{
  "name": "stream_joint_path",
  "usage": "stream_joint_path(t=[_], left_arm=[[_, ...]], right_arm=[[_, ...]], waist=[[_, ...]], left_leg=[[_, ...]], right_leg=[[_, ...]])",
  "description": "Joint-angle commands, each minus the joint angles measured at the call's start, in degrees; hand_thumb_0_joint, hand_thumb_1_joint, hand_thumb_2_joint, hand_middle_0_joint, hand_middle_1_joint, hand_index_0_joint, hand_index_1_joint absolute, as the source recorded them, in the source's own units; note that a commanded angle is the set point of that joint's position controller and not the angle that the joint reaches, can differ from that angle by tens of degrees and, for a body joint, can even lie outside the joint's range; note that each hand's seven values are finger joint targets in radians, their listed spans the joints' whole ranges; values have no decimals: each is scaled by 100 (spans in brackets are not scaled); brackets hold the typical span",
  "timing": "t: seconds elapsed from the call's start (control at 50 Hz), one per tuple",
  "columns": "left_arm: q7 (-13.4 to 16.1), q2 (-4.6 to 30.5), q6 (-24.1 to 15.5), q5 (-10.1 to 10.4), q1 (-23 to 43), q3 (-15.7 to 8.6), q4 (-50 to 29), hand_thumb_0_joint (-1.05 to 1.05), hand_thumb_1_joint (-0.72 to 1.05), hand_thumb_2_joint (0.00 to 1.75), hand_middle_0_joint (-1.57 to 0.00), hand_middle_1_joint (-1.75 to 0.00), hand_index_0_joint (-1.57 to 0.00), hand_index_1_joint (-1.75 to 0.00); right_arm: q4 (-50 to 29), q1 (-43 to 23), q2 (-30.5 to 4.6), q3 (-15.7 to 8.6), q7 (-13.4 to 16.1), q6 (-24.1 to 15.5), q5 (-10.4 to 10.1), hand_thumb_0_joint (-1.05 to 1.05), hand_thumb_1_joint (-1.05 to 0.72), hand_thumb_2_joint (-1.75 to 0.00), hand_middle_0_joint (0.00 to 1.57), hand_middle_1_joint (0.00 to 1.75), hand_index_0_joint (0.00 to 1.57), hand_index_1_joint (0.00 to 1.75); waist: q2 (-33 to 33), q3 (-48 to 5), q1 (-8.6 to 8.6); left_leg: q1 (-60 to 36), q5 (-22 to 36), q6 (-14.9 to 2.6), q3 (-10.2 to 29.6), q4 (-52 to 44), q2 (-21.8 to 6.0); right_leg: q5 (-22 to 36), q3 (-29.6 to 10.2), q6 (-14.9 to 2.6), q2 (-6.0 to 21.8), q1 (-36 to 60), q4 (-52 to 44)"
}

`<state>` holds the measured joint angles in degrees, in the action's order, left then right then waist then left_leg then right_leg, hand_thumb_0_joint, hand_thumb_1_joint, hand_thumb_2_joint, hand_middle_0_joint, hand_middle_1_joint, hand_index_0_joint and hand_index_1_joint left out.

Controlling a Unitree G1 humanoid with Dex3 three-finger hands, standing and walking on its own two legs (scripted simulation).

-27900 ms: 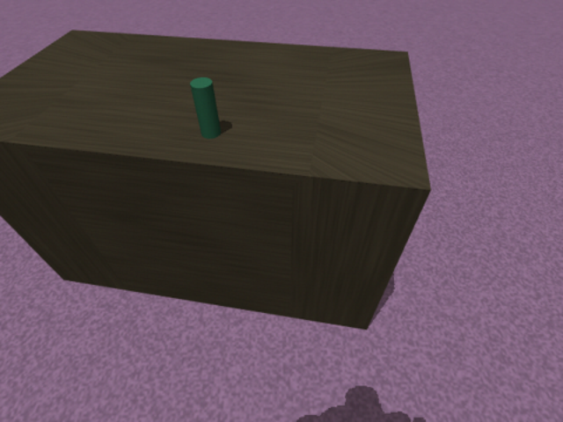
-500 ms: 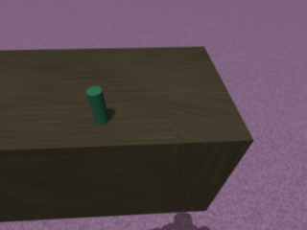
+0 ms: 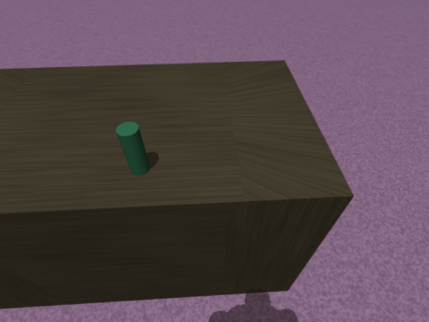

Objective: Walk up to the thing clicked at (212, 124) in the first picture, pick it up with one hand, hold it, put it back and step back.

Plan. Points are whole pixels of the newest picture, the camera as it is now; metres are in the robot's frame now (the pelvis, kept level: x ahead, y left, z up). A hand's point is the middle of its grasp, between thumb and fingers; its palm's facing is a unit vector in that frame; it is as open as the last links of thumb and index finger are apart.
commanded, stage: stand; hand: left
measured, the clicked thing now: (134, 150) +0.49 +0.20 +0.04
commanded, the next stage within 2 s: step back in 1.40 s
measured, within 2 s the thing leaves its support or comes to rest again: neither
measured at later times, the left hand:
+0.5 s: hand out of the picture +0.08 +0.25 -0.16, palm faces -0.02 -0.94 -0.33, open 7.4 cm
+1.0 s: hand out of the picture +0.08 +0.25 -0.16, palm faces -0.02 -0.94 -0.33, open 7.4 cm
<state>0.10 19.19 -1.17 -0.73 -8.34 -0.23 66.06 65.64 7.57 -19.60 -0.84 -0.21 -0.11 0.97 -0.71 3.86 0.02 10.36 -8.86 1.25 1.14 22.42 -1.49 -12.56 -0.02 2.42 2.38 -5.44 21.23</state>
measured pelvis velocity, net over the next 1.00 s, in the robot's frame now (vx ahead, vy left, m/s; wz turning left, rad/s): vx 0.01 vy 0.00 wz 0.00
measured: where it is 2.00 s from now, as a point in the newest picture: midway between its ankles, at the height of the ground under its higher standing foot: outside the picture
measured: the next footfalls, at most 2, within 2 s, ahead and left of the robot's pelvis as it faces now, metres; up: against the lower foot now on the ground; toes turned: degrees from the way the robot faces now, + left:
left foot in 1.86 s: -0.05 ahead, +0.13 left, +0.00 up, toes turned +0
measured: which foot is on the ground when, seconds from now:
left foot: down 0.00-1.00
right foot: down 0.00-1.00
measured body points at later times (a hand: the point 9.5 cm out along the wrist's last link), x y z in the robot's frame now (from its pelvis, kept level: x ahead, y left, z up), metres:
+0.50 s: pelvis +0.01 +0.00 +0.00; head +0.02 +0.00 +0.45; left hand +0.08 +0.30 -0.13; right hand +0.08 -0.30 -0.13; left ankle +0.04 +0.13 -0.74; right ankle -0.01 -0.15 -0.74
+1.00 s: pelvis +0.01 +0.00 +0.00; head +0.02 +0.00 +0.45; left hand +0.08 +0.30 -0.13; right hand +0.08 -0.30 -0.13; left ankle +0.04 +0.13 -0.74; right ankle -0.01 -0.15 -0.74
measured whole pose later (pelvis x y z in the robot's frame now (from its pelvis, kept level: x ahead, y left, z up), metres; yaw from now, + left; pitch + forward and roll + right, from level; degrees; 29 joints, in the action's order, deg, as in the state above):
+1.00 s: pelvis +0.01 +0.00 +0.00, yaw +0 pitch -2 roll +0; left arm -0.2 19.6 -0.8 -0.6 -7.4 -0.6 65.0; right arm 65.5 6.2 -19.8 -0.3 -0.3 -0.2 0.7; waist -0.1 3.4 0.3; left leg 9.3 -8.8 1.3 1.1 20.5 -1.3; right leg -12.4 0.1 2.5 2.7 -4.2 19.0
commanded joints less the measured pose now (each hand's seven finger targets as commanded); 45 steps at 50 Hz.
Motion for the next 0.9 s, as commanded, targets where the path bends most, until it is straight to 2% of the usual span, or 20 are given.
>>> stream_joint_path(t=[0.0,0.06,0.14,0.24,0.26,0.32,0.38,0.44,0.52,0.56,0.62,0.72,0.78,0.82,0.88], left_arm=[[91,1229,-80,4,209,-234,-287,0,90,90,-20,-30,-20,-30],[95,1241,-83,-10,228,-243,-272,0,90,90,-20,-30,-20,-30],[77,1235,-69,-11,262,-252,-285,0,90,90,-20,-30,-20,-30],[80,1212,-74,-6,270,-256,-299,0,90,90,-20,-30,-20,-30],[82,1223,-67,-14,282,-263,-288,0,90,90,-20,-30,-20,-30],[80,1234,-71,-5,349,-270,-323,0,90,90,-20,-30,-20,-30],[71,1205,-62,-17,329,-258,-334,0,90,90,-20,-30,-20,-30],[71,1216,-53,-8,337,-261,-343,0,90,90,-20,-30,-20,-30],[62,1241,-51,-3,320,-256,-354,0,90,90,-20,-30,-20,-30],[65,1229,-48,-2,320,-251,-359,0,90,90,-20,-30,-20,-30],[60,1230,-40,-5,277,-248,-354,0,90,90,-20,-30,-20,-30],[63,1246,-65,-5,245,-253,-390,0,90,90,-20,-30,-20,-30],[68,1266,-54,-1,259,-260,-383,0,90,90,-20,-30,-20,-30],[67,1248,-61,7,268,-250,-400,0,90,90,-20,-30,-20,-30],[64,1263,-45,-4,288,-258,-396,0,90,90,-20,-30,-20,-30]], right_arm=[[-285,-216,-1183,-221,69,-141,-27,0,-90,-90,20,30,20,30],[-275,-228,-1199,-223,67,-135,-37,0,-90,-90,20,30,20,30],[-273,-240,-1179,-200,67,-145,-28,0,-90,-90,20,30,20,30],[-284,-299,-1215,-204,74,-160,-36,0,-90,-90,20,30,20,30],[-280,-303,-1213,-211,78,-160,-40,0,-90,-90,20,30,20,30],[-290,-319,-1201,-205,73,-158,-41,0,-90,-90,20,30,20,30],[-282,-321,-1236,-208,70,-149,-32,0,-90,-90,20,30,20,30],[-291,-380,-1216,-206,68,-153,-32,0,-90,-90,20,30,20,30],[-276,-341,-1231,-208,64,-151,-45,0,-90,-90,20,30,20,30],[-274,-352,-1231,-202,67,-154,-45,0,-90,-90,20,30,20,30],[-274,-351,-1243,-201,60,-148,-44,0,-90,-90,20,30,20,30],[-306,-366,-1244,-202,59,-154,-56,0,-90,-90,20,30,20,30],[-289,-307,-1233,-191,64,-142,-54,0,-90,-90,20,30,20,30],[-305,-354,-1238,-188,56,-139,-48,0,-90,-90,20,30,20,30],[-301,-342,-1228,-193,53,-130,-50,0,-90,-90,20,30,20,30]], waist=[[60,-325,-10],[125,-365,7],[49,-311,16],[25,-475,1],[65,-458,15],[105,-425,21],[41,-409,27],[19,-467,-4],[67,-438,33],[50,-518,16],[18,-370,24],[88,-552,3],[98,-449,36],[98,-448,23],[118,-318,46]], left_leg=[[-249,335,-259,463,-421,-527],[-310,416,-266,452,-377,-545],[-241,240,-219,449,-513,-516],[-396,830,-252,425,-388,-566],[-395,703,-242,429,-398,-550],[-379,794,-223,434,-437,-559],[-321,468,-222,432,-468,-545],[-350,712,-219,427,-451,-568],[-362,571,-205,425,-485,-544],[-392,718,-223,414,-435,-570],[-296,301,-212,448,-558,-540],[-488,915,-240,420,-391,-580],[-396,589,-231,402,-460,-541],[-412,682,-235,420,-439,-563],[-334,353,-202,443,-530,-529]], right_leg=[[438,-388,-294,467,-185,-443],[502,-387,-273,480,-170,-494],[420,-367,-264,457,-166,-493],[822,-345,-256,494,-38,-475],[780,-345,-248,486,-63,-489],[713,-328,-245,483,-87,-502],[517,-338,-253,486,-94,-571],[699,-319,-268,501,-24,-505],[575,-321,-271,485,-84,-545],[727,-340,-284,520,-7,-518],[422,-301,-271,471,-108,-553],[793,-316,-270,515,-47,-532],[663,-322,-266,510,-90,-572],[685,-324,-268,518,-93,-575],[385,-294,-276,485,-175,-588]])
